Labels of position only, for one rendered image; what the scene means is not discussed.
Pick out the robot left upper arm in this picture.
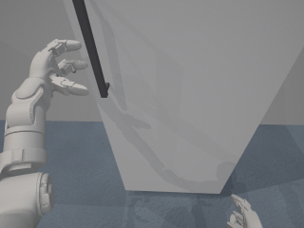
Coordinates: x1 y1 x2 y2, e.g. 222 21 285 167
0 172 55 228

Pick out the left robot hand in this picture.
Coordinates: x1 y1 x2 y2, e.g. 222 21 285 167
28 39 89 96

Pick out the robot left forearm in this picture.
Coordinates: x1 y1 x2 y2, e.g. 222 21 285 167
0 77 53 180

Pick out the right robot hand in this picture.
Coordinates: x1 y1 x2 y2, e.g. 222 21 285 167
227 194 263 228

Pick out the handle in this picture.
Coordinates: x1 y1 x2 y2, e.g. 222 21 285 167
72 0 110 98

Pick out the fridge door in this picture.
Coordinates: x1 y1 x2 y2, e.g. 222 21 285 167
63 0 304 194

